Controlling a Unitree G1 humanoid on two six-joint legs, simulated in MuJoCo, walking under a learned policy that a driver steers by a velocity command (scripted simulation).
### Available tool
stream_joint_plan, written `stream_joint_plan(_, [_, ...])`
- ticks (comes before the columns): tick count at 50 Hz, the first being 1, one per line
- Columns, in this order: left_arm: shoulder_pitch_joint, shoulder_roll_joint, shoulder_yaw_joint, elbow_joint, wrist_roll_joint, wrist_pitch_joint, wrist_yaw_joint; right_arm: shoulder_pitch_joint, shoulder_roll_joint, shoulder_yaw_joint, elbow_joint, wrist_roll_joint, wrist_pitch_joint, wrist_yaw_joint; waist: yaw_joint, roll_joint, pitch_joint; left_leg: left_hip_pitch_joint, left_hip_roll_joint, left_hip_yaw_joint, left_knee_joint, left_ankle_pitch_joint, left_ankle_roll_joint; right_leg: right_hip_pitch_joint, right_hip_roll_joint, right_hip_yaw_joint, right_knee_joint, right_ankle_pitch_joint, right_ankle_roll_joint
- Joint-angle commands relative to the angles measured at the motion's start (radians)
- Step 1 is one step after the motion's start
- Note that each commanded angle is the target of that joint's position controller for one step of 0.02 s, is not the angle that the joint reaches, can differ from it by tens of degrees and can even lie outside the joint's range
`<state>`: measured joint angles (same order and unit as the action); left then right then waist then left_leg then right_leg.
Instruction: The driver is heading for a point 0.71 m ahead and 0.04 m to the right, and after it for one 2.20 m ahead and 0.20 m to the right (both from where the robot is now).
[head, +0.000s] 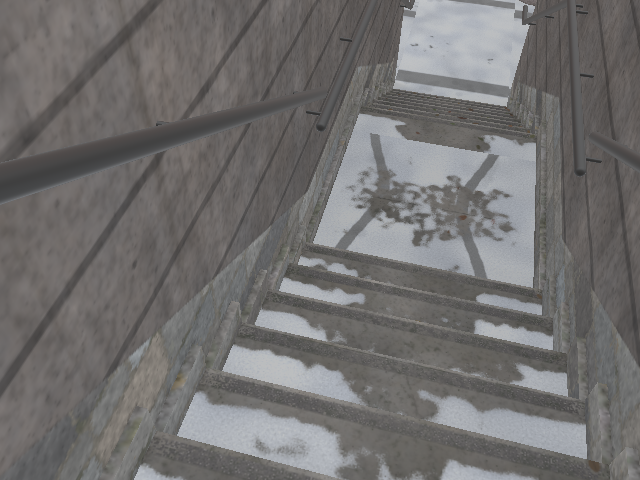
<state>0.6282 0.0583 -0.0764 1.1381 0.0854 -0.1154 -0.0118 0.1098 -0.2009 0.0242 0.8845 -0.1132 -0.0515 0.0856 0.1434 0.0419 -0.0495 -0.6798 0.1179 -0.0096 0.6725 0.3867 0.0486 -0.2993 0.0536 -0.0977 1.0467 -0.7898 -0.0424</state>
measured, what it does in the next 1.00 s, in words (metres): goes down: left foot 0.17 m lower, then right foot 0.17 m lower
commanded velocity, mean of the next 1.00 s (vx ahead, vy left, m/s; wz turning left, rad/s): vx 0.50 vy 0.00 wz -0.16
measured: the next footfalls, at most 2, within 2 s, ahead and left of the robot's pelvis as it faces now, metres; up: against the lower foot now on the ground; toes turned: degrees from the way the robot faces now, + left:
left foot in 0.08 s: +0.19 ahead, +0.13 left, -0.17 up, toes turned +6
right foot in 0.60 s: +0.49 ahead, -0.08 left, -0.34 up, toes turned -5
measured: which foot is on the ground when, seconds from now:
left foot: up 0.00-0.06, down 0.08-0.60, up 0.62-1.00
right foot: down 0.00-0.10, up 0.12-0.58, down 0.60-1.00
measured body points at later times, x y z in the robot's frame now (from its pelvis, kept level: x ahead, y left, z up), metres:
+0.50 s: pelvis +0.30 +0.04 -0.16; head +0.30 +0.04 +0.29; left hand +0.46 +0.26 -0.28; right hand +0.15 -0.13 -0.31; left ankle +0.15 +0.12 -0.82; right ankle +0.46 -0.09 -0.87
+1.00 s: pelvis +0.61 +0.04 -0.36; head +0.61 +0.04 +0.09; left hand +0.52 +0.23 -0.50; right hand +0.78 -0.18 -0.46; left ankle +0.77 +0.14 -1.07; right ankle +0.45 -0.08 -0.98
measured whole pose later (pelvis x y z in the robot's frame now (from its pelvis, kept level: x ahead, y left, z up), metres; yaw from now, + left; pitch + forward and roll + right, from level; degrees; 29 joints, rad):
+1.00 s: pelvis +0.61 +0.04 -0.36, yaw -12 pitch +2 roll -4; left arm 0.60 0.11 -0.06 1.04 0.08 -0.12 -0.03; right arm 0.06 -0.21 0.04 0.85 -0.10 -0.07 0.08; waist 0.16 0.05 -0.06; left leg -0.58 0.10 -0.02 0.59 0.33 0.01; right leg -0.35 0.09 0.07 1.17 -0.87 -0.02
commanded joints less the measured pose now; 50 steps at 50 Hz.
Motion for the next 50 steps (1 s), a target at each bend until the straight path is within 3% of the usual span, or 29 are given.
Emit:
stream_joint_plan(1, [-0.039, 0.214, 0.053, -0.057, -0.022, -0.006, 0.015, -0.092, -0.110, -0.023, -0.082, 0.010, -0.004, 0.002, -0.032, -0.065, 0.194, 0.147, -0.026, 0.017, -0.186, -0.224, 0.015, -0.102, -0.267, 0.390, -0.242, 0.449, -0.212])
stream_joint_plan(3, [-0.020, 0.253, 0.084, -0.030, -0.014, 0.028, 0.015, -0.052, -0.080, -0.013, -0.031, 0.052, -0.030, -0.010, -0.037, -0.023, 0.144, 0.297, -0.026, 0.039, -0.404, -0.226, 0.022, 0.075, -0.240, 0.370, -0.068, 0.639, -0.195])
stream_joint_plan(4, [-0.004, 0.263, 0.081, 0.005, 0.029, 0.051, -0.029, 0.255, -0.138, -0.048, 0.091, 0.074, -0.047, -0.019, -0.163, 0.019, 0.087, 0.608, -0.018, 0.059, -0.470, 0.009, 0.052, -0.025, -0.206, 0.300, 0.198, 0.677, -0.145])
stream_joint_plan(5, [0.141, 0.171, 0.059, 0.071, 0.064, 0.053, -0.094, 0.575, -0.205, -0.095, 0.157, 0.034, -0.046, -0.014, -0.273, 0.111, -0.092, 1.103, 0.039, 0.051, -0.210, 0.144, 0.172, -0.321, -0.097, 0.206, 0.569, 0.584, -0.065])
stream_joint_plan(6, [0.244, 0.084, 0.066, 0.058, 0.009, 0.049, -0.124, 0.594, -0.316, -0.111, 0.154, 0.035, -0.033, 0.010, -0.188, 0.254, -0.267, 1.332, 0.209, -0.103, 0.065, 0.596, 0.328, -0.582, -0.020, 0.101, 1.022, 0.019, -0.014])
stream_joint_plan(7, [0.015, 0.163, 0.077, -0.074, -0.021, 0.034, -0.128, 0.632, -0.305, -0.118, 0.177, 0.022, -0.022, 0.012, -0.281, 0.161, -0.224, 1.305, 0.265, -0.308, -0.070, 0.289, 0.371, -0.809, -0.002, 0.099, 1.126, 0.019, -0.025])
stream_joint_plan(8, [-0.181, 0.164, 0.073, -0.162, -0.031, 0.020, -0.107, 0.515, -0.189, -0.102, 0.150, 0.016, -0.010, -0.006, -0.299, 0.028, -0.065, 1.124, 0.293, -0.336, -0.232, -0.327, 0.313, -0.941, -0.084, 0.145, 0.913, 0.221, -0.057])
stream_joint_plan(9, [-0.261, 0.184, 0.080, -0.186, -0.029, 0.015, -0.074, 0.435, -0.077, -0.057, 0.137, 0.007, -0.011, -0.010, -0.241, -0.060, 0.066, 0.834, 0.265, -0.288, -0.304, -0.497, 0.271, -0.842, -0.136, 0.164, 0.787, 0.376, -0.064])
stream_joint_plan(11, [-0.266, 0.143, 0.079, -0.201, -0.008, 0.003, -0.036, 0.278, 0.036, -0.009, 0.097, -0.009, -0.046, -0.028, -0.095, -0.131, 0.122, 0.416, 0.182, -0.178, -0.298, -0.374, 0.235, -0.587, -0.234, 0.252, 0.349, 0.712, -0.077])
stream_joint_plan(13, [-0.288, 0.118, 0.090, -0.167, 0.013, 0.017, -0.046, 0.241, -0.006, -0.015, 0.074, 0.031, -0.087, -0.055, -0.120, -0.051, 0.145, 0.206, 0.093, -0.060, -0.348, -0.375, 0.254, -0.395, -0.214, 0.175, 0.042, 0.873, -0.049])
stream_joint_plan(16, [-0.187, 0.156, 0.097, -0.140, 0.009, 0.013, -0.055, 0.372, -0.074, -0.039, 0.119, -0.002, -0.083, -0.039, -0.092, -0.011, 0.058, 0.143, 0.089, -0.116, -0.159, -0.207, 0.280, -0.321, -0.145, 0.113, 0.106, 0.851, 0.027])
stream_joint_plan(18, [-0.410, 0.180, 0.089, -0.213, 0.027, 0.025, -0.048, 0.533, 0.040, -0.011, 0.191, 0.033, -0.094, -0.068, -0.204, -0.020, 0.078, 0.551, 0.140, -0.244, -0.048, -0.351, 0.265, -0.738, -0.208, 0.246, -0.209, 1.060, 0.060])
stream_joint_plan(20, [-0.430, 0.177, 0.078, -0.185, 0.004, 0.028, -0.049, 0.535, 0.032, 0.003, 0.178, 0.040, -0.077, -0.071, -0.190, -0.037, 0.056, 0.271, 0.026, -0.128, 0.035, -0.531, 0.188, -0.384, -0.169, 0.176, -0.409, 1.384, 0.052])
stream_joint_plan(23, [-0.481, 0.240, 0.091, -0.222, -0.001, 0.038, -0.068, 0.433, -0.021, -0.009, 0.150, 0.023, -0.062, -0.036, -0.143, 0.008, 0.120, -0.022, 0.021, -0.127, 0.041, -0.653, 0.176, -0.121, -0.124, 0.099, -0.299, 1.193, 0.030])
stream_joint_plan(27, [-0.642, 0.245, 0.089, -0.270, -0.017, 0.055, -0.054, 0.543, -0.053, -0.027, 0.194, 0.041, -0.046, -0.079, -0.245, -0.015, 0.190, 0.463, 0.127, -0.254, 0.188, -0.538, 0.180, -0.325, -0.177, 0.135, -0.641, 0.950, -0.006])
stream_joint_plan(29, [-0.401, 0.263, 0.111, -0.192, -0.017, 0.040, -0.043, 0.466, -0.080, -0.039, 0.208, 0.016, -0.025, -0.062, -0.153, -0.043, 0.116, 0.440, 0.086, -0.167, 0.444, -0.434, 0.138, 0.028, -0.162, 0.060, -0.772, 1.036, -0.039])
stream_joint_plan(30, [-0.106, 0.335, 0.154, -0.119, -0.022, 0.022, -0.038, 0.477, -0.100, -0.044, 0.220, -0.010, -0.023, -0.013, -0.043, -0.117, 0.034, 0.304, -0.010, -0.050, 0.714, -0.303, 0.102, 0.382, -0.097, -0.036, -0.728, 1.144, -0.079])
stream_joint_plan(31, [0.189, 0.413, 0.182, -0.062, -0.016, 0.035, -0.047, 0.557, 0.003, -0.031, 0.235, -0.003, -0.025, 0.020, 0.027, -0.327, -0.207, -0.068, -0.172, 0.063, 1.304, -0.911, -0.017, 0.889, -0.258, 0.120, -0.395, 1.708, -0.329])
stream_joint_plan(32, [0.219, 0.472, 0.194, -0.049, -0.022, 0.033, -0.066, 0.432, 0.009, -0.031, 0.133, 0.036, -0.028, 0.054, 0.027, -0.289, -0.263, -0.380, -0.202, 0.044, 1.448, -1.213, -0.067, 1.064, -0.371, 0.399, -0.431, 1.737, -0.411])
stream_joint_plan(33, [0.192, 0.467, 0.207, -0.057, -0.012, 0.030, -0.059, 0.220, -0.058, -0.044, 0.007, 0.069, -0.047, 0.044, 0.095, -0.176, -0.149, -0.633, -0.172, 0.022, 1.452, -1.212, -0.091, 1.040, -0.445, 0.542, -0.504, 1.417, -0.428])
stream_joint_plan(34, [0.096, 0.420, 0.194, -0.057, -0.033, 0.031, -0.064, 0.164, -0.082, -0.048, -0.041, 0.088, -0.057, 0.013, 0.038, -0.070, -0.038, -0.732, -0.118, -0.053, 1.348, -1.101, -0.080, 0.839, -0.500, 0.638, -0.566, 1.093, -0.414])
stream_joint_plan(35, [-0.052, 0.251, 0.141, -0.073, -0.002, 0.035, -0.073, 0.261, -0.053, -0.048, 0.023, 0.068, -0.059, -0.030, -0.082, 0.073, 0.016, -0.579, -0.030, -0.125, 1.101, -0.858, -0.026, 0.515, -0.432, 0.515, -0.593, 0.872, -0.346])
stream_joint_plan(37, [-0.275, 0.092, 0.070, -0.144, 0.022, 0.021, -0.053, 0.258, 0.061, -0.011, 0.040, -0.005, -0.050, -0.059, -0.207, 0.001, 0.181, -0.235, 0.082, -0.168, 0.661, -0.531, 0.067, -0.120, -0.305, 0.407, -0.700, 0.717, -0.310])
stream_joint_plan(39, [-0.271, 0.166, 0.072, -0.141, -0.032, 0.008, -0.047, 0.206, 0.066, -0.016, 0.068, -0.017, -0.027, -0.014, -0.173, -0.058, 0.133, 0.117, -0.004, -0.006, 0.417, -0.241, 0.046, -0.430, -0.143, 0.240, -0.665, 0.561, -0.278])
stream_joint_plan(41, [-0.261, 0.234, 0.064, -0.166, 0.006, -0.012, -0.041, 0.296, 0.030, -0.004, 0.066, -0.006, -0.045, 0.024, -0.221, -0.079, 0.067, 0.342, -0.052, 0.070, 0.581, -0.173, -0.015, -0.647, -0.112, 0.232, -0.490, 0.679, -0.261])
stream_joint_plan(44, [0.060, 0.109, 0.034, -0.054, -0.012, -0.056, 0.024, -0.082, -0.057, -0.002, -0.069, -0.033, -0.036, -0.021, 0.002, -0.045, 0.076, -0.353, 0.016, -0.109, 0.181, -0.135, -0.066, 0.071, -0.208, 0.506, -0.230, 0.506, -0.266])
stream_joint_plan(45, [0.028, 0.086, 0.024, -0.113, -0.022, -0.051, 0.051, -0.135, -0.052, 0.013, -0.074, -0.020, -0.037, -0.028, 0.041, -0.006, 0.045, -0.175, 0.020, -0.086, -0.163, 0.118, -0.066, -0.015, -0.126, 0.397, -0.160, 0.369, -0.191])
stream_joint_plan(47, [-0.078, 0.272, 0.056, -0.139, 0.008, -0.019, 0.001, -0.098, -0.034, 0.022, -0.078, 0.020, -0.021, -0.010, -0.051, -0.105, 0.093, 0.323, -0.050, 0.047, 0.002, 0.119, -0.058, -0.480, -0.104, 0.388, -0.241, 0.264, -0.194])
stream_joint_plan(50, [-0.105, 0.295, 0.078, -0.177, -0.021, 0.000, -0.016, 0.020, -0.145, -0.025, -0.081, 0.023, -0.014, -0.012, -0.125, -0.059, 0.162, 0.476, -0.058, 0.053, -0.202, -0.156, -0.021, -0.380, -0.145, 0.488, -0.130, 0.345, -0.175])
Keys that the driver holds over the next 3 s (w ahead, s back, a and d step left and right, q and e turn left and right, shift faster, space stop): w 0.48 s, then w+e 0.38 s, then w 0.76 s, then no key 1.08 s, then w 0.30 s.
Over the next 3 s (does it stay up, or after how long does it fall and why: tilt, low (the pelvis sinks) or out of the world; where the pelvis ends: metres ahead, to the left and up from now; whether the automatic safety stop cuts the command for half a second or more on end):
stays up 1.36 0.00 -0.74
